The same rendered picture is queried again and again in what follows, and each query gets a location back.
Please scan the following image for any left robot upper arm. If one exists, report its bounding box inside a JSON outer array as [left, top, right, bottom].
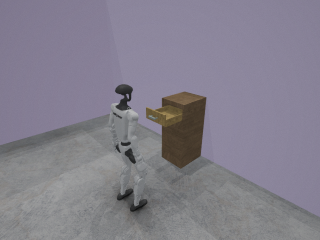
[[108, 103, 118, 129]]

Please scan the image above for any drawer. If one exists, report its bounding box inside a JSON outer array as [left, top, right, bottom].
[[146, 105, 183, 127]]

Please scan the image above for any robot left forearm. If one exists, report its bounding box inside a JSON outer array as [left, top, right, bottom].
[[108, 126, 119, 142]]

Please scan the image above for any handle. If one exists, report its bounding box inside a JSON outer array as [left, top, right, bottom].
[[148, 115, 158, 120]]

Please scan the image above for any cabinet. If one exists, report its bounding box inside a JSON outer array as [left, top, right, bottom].
[[162, 91, 207, 169]]

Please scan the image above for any robot torso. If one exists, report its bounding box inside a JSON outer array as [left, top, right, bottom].
[[113, 102, 134, 157]]

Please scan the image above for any robot right forearm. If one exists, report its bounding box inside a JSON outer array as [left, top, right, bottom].
[[130, 136, 143, 164]]

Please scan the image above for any robot right hand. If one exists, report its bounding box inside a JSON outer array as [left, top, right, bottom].
[[137, 161, 148, 179]]

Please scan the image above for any robot left hand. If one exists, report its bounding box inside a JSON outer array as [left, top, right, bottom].
[[112, 140, 120, 154]]

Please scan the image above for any right robot upper arm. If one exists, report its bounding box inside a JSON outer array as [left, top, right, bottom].
[[127, 110, 139, 143]]

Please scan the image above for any robot left thigh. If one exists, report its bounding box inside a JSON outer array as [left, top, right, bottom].
[[115, 144, 132, 175]]

